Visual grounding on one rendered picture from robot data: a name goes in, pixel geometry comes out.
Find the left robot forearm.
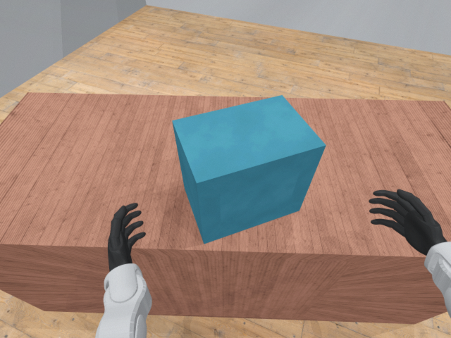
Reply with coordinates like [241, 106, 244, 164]
[95, 263, 152, 338]

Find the pedestal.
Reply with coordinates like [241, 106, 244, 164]
[0, 92, 451, 324]

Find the right robot forearm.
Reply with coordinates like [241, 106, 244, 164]
[424, 242, 451, 318]

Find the carton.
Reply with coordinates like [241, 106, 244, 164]
[172, 95, 326, 244]

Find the right robot hand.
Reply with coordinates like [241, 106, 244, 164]
[369, 189, 447, 255]

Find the left robot hand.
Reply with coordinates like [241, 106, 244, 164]
[108, 203, 146, 271]

